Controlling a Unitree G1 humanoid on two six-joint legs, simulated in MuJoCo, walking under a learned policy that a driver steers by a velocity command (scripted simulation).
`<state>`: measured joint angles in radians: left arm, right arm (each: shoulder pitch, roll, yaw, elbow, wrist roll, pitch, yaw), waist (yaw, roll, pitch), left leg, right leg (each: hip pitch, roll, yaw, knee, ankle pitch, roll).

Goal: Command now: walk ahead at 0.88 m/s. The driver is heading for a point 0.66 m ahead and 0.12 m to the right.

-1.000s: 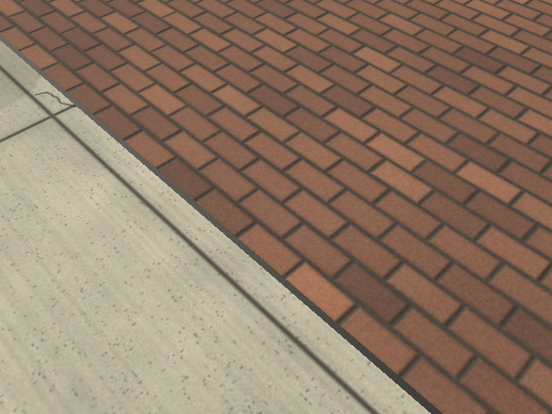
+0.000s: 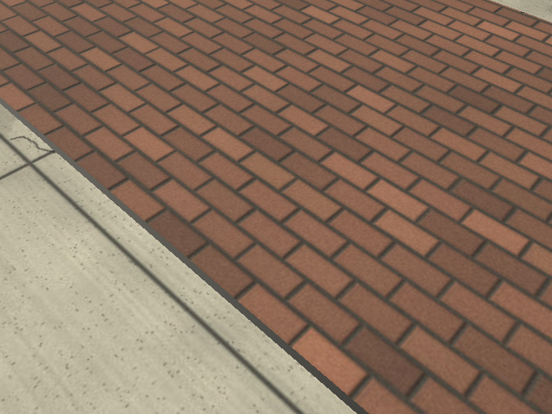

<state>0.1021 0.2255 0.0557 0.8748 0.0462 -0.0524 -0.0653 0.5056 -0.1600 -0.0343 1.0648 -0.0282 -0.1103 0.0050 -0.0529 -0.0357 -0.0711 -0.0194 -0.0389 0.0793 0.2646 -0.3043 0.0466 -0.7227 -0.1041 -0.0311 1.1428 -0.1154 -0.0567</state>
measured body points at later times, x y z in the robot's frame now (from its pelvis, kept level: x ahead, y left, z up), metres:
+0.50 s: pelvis +0.42 -0.05 +0.00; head +0.43 -0.05 +0.45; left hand +0.34 +0.20 -0.14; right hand +0.59 -0.29 -0.11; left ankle +0.54 +0.11 -0.66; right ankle +0.34 -0.10 -0.74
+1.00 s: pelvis +0.75 -0.04 +0.00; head +0.79 -0.03 +0.45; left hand +0.91 +0.21 -0.12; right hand +0.81 -0.29 -0.14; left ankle +0.80 +0.03 -0.74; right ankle +0.85 -0.21 -0.70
